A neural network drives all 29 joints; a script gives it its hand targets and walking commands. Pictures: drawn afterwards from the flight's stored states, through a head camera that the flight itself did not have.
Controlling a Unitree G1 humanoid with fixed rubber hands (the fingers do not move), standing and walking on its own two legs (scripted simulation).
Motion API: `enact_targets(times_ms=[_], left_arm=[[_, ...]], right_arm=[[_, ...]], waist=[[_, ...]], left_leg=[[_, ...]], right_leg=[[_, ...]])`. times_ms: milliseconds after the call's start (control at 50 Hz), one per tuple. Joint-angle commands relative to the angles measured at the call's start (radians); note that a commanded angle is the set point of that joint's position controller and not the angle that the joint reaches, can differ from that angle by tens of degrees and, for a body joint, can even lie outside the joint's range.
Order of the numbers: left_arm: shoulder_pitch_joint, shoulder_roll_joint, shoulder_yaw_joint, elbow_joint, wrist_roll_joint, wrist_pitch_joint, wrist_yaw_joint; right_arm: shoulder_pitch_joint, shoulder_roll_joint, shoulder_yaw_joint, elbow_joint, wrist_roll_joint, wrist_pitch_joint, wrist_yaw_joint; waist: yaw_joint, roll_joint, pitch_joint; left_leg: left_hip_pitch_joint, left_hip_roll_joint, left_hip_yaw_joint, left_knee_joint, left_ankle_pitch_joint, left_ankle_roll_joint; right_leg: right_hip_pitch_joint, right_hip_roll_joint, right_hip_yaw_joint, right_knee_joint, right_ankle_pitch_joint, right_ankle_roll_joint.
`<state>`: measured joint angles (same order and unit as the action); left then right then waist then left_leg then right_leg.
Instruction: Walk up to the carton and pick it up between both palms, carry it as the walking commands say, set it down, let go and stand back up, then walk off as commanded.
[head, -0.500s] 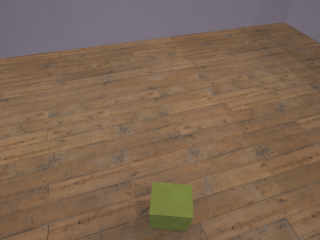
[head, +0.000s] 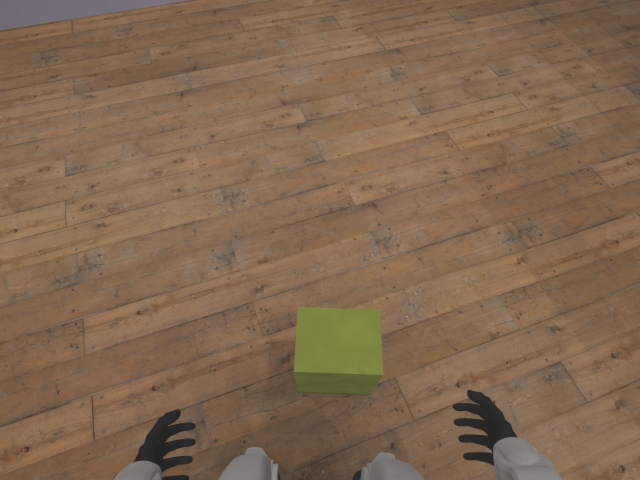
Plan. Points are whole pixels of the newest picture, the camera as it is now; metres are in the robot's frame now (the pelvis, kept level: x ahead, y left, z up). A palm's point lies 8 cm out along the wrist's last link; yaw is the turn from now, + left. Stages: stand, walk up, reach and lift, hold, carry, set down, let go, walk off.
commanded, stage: reach and lift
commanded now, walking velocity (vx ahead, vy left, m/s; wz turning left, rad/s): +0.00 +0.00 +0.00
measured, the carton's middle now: (335, 354) +0.41 -0.04 -0.60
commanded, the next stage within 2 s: none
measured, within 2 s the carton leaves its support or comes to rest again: neither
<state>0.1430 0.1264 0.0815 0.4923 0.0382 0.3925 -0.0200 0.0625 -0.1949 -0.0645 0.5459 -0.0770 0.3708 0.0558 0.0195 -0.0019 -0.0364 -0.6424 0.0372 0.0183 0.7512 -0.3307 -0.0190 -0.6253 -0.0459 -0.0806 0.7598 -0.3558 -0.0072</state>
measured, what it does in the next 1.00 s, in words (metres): lowers itself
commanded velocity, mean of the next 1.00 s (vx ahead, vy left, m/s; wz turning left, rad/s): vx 0.00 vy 0.00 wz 0.00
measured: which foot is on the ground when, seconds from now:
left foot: down 0.00-1.00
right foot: down 0.00-1.00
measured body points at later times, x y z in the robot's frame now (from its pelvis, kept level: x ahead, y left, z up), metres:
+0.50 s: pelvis -0.08 +0.00 -0.06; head +0.10 +0.00 +0.35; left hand +0.26 +0.20 -0.16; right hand +0.29 -0.22 -0.15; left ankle +0.01 +0.13 -0.71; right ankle +0.00 -0.11 -0.71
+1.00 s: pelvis -0.07 +0.00 -0.09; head +0.21 -0.01 +0.26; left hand +0.41 +0.19 -0.19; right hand +0.42 -0.22 -0.19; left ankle +0.01 +0.13 -0.71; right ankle +0.00 -0.11 -0.71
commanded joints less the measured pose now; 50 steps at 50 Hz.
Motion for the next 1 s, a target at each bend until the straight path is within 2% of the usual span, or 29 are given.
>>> enact_targets(times_ms=[0,60,140,240,360,520,600,720,900,980], left_arm=[[-0.108,0.094,0.027,-0.14,-0.013,-0.057,0.015],[-0.146,0.067,0.007,-0.138,-0.041,-0.02,0.03],[-0.205,0.044,0.016,-0.148,-0.052,0.02,0.054],[-0.382,0.043,0.053,-0.136,-0.05,0.029,0.073],[-0.631,0.049,0.08,-0.089,-0.063,0.03,0.09],[-0.856,0.046,0.128,0.039,-0.041,-0.034,0.107],[-0.97,0.048,0.137,0.089,-0.043,-0.093,0.119],[-1.111,0.095,0.169,0.16,-0.056,-0.195,0.134],[-1.248,0.135,0.207,0.223,-0.079,-0.294,0.119],[-1.222,0.119,0.227,0.218,-0.07,-0.316,0.105]], right_arm=[[-0.124,-0.148,-0.078,-0.128,-0.004,-0.058,0.006],[-0.182,-0.169,-0.08,-0.141,0.016,-0.026,0.014],[-0.255,-0.169,-0.075,-0.12,0.04,0.009,0.029],[-0.451,-0.163,-0.082,-0.064,0.051,0.014,0.025],[-0.695,-0.178,-0.111,0.031,0.059,0.017,0.01],[-0.91,-0.177,-0.146,0.146,0.061,-0.043,-0.014],[-1.016,-0.201,-0.171,0.193,0.063,-0.103,-0.022],[-1.147,-0.219,-0.175,0.249,0.096,-0.199,-0.032],[-1.29,-0.226,-0.175,0.285,0.109,-0.283,-0.031],[-1.262,-0.216,-0.196,0.272,0.088,-0.303,-0.024]], waist=[[0.0,-0.006,-0.306],[0.004,-0.021,-0.309],[0.023,-0.034,-0.294],[0.043,-0.051,-0.228],[0.031,-0.043,-0.321],[0.029,-0.035,-0.475],[0.014,-0.038,-0.567],[0.014,-0.038,-0.749],[0.01,-0.044,-0.9],[-0.006,-0.044,-0.992]], left_leg=[[0.05,-0.075,-0.029,0.048,0.325,0.009],[0.017,-0.074,-0.017,0.078,0.18,0.007],[-0.021,-0.072,0.001,0.09,0.089,0.005],[-0.109,-0.067,0.027,0.106,-0.071,-0.001],[-0.166,-0.069,0.039,0.143,-0.116,-0.002],[-0.236,-0.077,0.039,0.186,-0.07,-0.003],[-0.27,-0.083,0.03,0.211,-0.035,-0.01],[-0.317,-0.097,0.022,0.262,0.076,-0.018],[-0.378,-0.11,0.012,0.287,0.232,-0.014],[-0.366,-0.114,0.006,0.289,0.345,-0.009]], right_leg=[[0.089,0.078,0.068,0.057,0.315,-0.003],[0.039,0.079,0.059,0.084,0.168,-0.005],[-0.004,0.08,0.059,0.094,0.075,-0.008],[-0.07,0.071,0.076,0.097,-0.058,-0.007],[-0.109,0.074,0.075,0.129,-0.087,-0.004],[-0.185,0.087,0.065,0.178,-0.017,0.005],[-0.242,0.098,0.058,0.205,0.022,0.006],[-0.289,0.11,0.063,0.247,0.126,0.013],[-0.307,0.114,0.095,0.262,0.279,0.02],[-0.28,0.115,0.103,0.263,0.398,0.019]])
